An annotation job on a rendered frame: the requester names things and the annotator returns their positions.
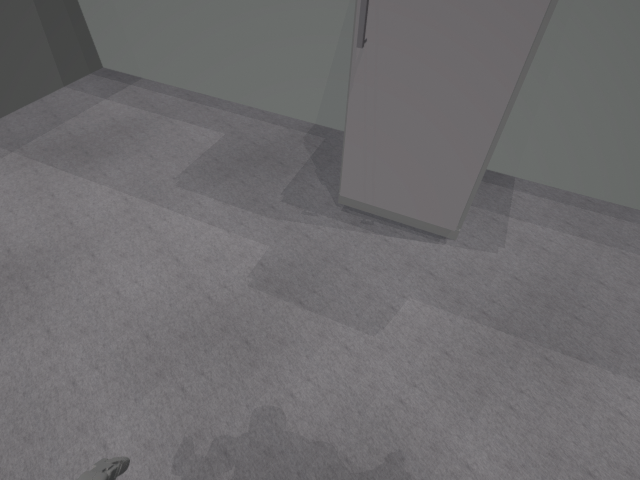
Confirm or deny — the fridge door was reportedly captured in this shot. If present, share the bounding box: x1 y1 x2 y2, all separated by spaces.
340 0 551 231

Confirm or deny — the left robot hand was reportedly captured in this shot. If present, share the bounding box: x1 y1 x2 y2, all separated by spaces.
77 457 130 480

